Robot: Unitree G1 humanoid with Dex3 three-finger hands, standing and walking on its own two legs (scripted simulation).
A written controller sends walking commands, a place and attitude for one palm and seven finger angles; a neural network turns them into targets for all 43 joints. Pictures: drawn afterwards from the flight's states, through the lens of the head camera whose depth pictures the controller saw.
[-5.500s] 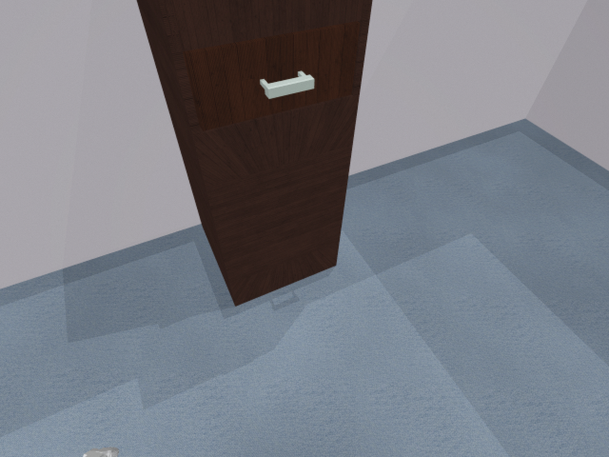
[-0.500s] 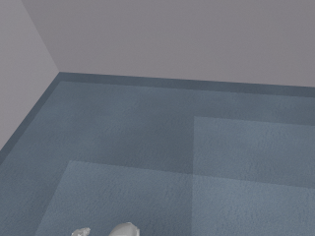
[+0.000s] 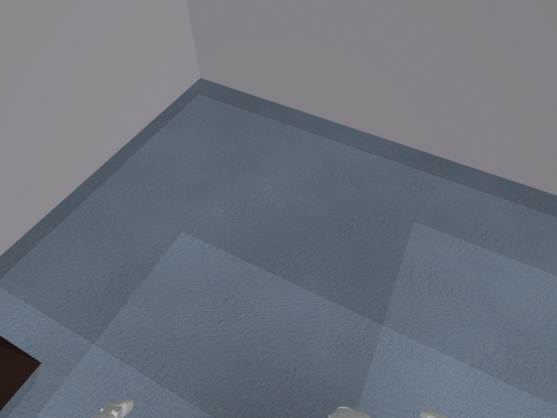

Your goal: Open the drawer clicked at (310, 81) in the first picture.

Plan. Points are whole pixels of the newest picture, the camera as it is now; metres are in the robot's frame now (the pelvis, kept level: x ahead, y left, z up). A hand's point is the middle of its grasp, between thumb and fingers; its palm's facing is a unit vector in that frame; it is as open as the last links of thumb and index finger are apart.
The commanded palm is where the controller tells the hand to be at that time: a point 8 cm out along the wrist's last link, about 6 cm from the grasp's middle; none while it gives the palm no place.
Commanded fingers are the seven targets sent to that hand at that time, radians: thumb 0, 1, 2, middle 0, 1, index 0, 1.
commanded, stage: turn to face it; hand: left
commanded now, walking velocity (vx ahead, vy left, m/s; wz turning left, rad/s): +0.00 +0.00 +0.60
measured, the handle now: out of the picture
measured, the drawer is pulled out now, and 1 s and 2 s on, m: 0.00 0.00 0.00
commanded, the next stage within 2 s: take the last steps up to it in 1.82 s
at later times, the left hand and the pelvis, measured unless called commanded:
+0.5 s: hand out of the picture -0.02 +0.23 -0.19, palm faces +0.36 -0.91 -0.23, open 7.4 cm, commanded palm none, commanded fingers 0.00 0.90 0.90 -0.20 -0.30 -0.20 -0.30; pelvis -0.01 +0.01 -0.02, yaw +19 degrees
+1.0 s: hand out of the picture +0.00 +0.25 -0.14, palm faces +0.56 -0.79 -0.24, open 7.4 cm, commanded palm none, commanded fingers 0.00 0.90 0.90 -0.20 -0.30 -0.20 -0.30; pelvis -0.01 +0.00 +0.00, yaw +35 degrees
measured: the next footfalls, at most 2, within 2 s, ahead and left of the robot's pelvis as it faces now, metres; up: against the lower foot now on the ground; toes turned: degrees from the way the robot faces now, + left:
right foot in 0.08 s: +0.05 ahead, -0.14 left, +0.00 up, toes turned +0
left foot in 0.48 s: +0.01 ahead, +0.12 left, +0.00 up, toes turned +25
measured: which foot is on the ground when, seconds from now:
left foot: down 0.00-0.08, up 0.10-0.46, down 0.48-1.00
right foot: up 0.00-0.06, down 0.08-0.48, up 0.50-1.00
